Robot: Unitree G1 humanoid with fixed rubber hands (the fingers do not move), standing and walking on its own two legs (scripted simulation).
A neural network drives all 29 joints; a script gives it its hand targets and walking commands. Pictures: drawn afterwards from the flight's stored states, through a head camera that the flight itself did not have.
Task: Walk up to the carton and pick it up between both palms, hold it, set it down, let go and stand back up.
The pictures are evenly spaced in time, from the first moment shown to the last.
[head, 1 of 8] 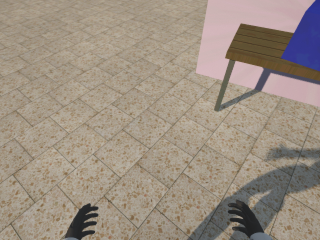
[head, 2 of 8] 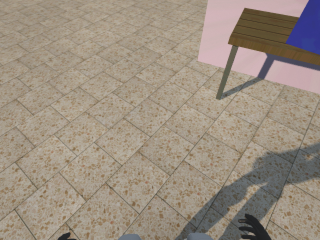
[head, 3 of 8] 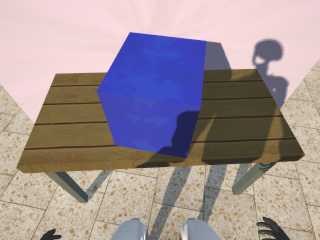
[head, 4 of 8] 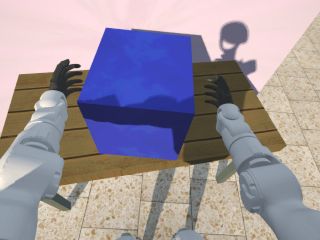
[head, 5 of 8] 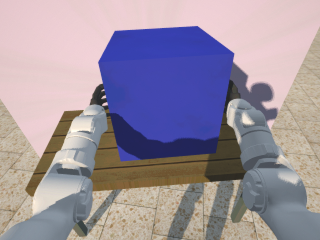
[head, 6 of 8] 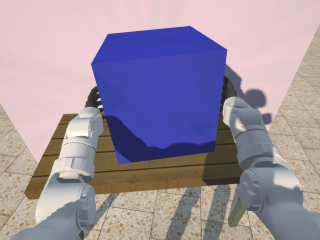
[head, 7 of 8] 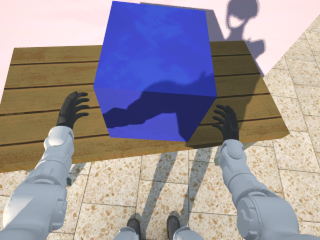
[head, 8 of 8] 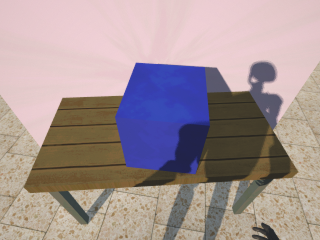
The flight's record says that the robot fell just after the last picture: no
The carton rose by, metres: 0.25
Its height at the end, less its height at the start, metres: +0.00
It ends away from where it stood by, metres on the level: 0.03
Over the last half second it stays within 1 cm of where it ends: yes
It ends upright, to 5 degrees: yes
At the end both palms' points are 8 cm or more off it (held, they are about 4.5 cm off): yes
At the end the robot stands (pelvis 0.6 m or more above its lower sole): yes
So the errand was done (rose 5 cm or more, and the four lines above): yes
